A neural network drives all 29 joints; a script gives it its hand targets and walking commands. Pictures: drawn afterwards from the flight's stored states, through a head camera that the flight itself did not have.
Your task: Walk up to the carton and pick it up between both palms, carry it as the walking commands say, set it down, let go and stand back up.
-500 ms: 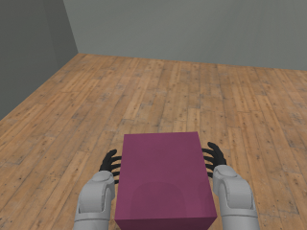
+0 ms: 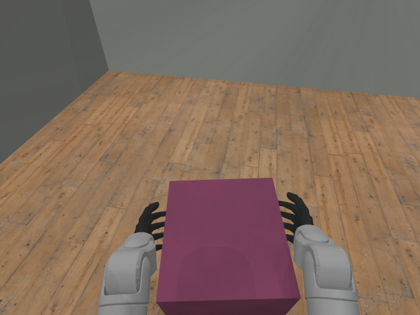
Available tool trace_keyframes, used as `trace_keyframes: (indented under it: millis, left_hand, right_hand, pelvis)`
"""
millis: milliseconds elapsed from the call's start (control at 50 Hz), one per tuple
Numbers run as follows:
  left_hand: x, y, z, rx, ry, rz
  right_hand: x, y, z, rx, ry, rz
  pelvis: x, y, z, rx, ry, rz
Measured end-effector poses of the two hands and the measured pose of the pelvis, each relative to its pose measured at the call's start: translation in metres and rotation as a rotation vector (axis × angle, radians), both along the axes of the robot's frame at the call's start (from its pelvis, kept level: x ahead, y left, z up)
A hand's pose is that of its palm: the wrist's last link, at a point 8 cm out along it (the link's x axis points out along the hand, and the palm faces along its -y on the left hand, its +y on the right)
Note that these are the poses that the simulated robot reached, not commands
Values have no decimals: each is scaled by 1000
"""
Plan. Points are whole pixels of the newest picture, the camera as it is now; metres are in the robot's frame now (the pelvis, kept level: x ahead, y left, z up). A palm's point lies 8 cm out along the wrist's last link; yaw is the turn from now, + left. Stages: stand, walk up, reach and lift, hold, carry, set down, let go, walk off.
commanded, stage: carry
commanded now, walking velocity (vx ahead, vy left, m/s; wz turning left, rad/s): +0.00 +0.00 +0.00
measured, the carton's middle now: (223, 258) +0.27 +0.00 -0.02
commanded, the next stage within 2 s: hold in 1.38 s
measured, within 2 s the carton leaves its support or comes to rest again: neither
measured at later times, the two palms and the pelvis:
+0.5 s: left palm (143, 233) +0.29 +0.15 +0.05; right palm (297, 225) +0.29 -0.14 +0.07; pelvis +0.02 +0.01 +0.00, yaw +0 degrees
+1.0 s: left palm (140, 226) +0.30 +0.16 +0.05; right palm (289, 218) +0.31 -0.13 +0.06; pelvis +0.03 +0.02 +0.00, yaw -1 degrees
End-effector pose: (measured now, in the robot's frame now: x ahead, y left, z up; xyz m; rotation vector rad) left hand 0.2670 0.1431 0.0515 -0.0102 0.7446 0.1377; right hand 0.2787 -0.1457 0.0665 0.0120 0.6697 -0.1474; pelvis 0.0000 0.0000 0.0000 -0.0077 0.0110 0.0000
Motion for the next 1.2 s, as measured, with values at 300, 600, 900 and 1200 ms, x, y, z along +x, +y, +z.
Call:
trace_keyframes:
  millis: [300, 600, 900, 1200]
  left_hand:
    - [14, 4, -12, 10, 9, -14]
    - [24, 9, -10, 13, 41, -21]
    - [32, 17, -1, -1, 5, -4]
    - [39, 9, -7, 24, 15, -30]
  right_hand:
    - [13, 4, -11, -22, 10, 7]
    - [22, 9, -9, -12, 41, -3]
    - [32, 17, 1, -2, 5, -2]
    - [32, 9, -11, 0, 14, -15]
  pelvis:
    - [8, 4, 1, -6, -3, -3]
    - [22, 11, 0, -8, 5, -7]
    - [32, 17, -1, -8, 3, -10]
    - [33, 15, -1, -5, -13, -9]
